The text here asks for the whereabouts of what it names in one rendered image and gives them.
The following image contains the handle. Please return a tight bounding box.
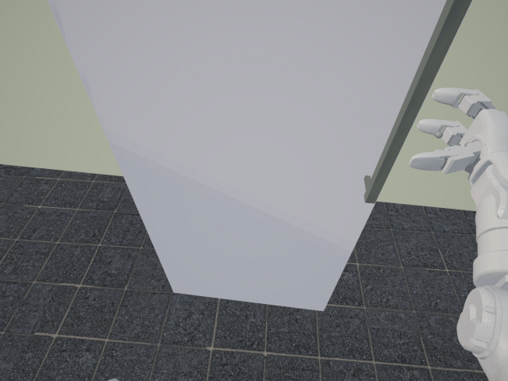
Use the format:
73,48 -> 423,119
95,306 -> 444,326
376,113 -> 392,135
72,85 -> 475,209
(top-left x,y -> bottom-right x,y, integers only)
364,0 -> 472,204

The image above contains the fridge door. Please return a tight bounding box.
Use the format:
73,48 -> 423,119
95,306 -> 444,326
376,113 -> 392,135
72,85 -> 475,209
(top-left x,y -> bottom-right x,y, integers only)
47,0 -> 473,311

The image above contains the right robot forearm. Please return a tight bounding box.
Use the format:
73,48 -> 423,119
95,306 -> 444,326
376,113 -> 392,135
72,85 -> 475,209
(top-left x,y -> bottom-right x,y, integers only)
468,152 -> 508,290

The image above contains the robot right hand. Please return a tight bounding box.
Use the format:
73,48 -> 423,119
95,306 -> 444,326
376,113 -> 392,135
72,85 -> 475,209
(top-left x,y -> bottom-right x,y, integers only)
409,87 -> 508,175

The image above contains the robot right upper arm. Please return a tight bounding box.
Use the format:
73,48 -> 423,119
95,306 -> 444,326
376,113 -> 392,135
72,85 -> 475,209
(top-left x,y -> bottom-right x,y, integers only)
457,286 -> 508,381

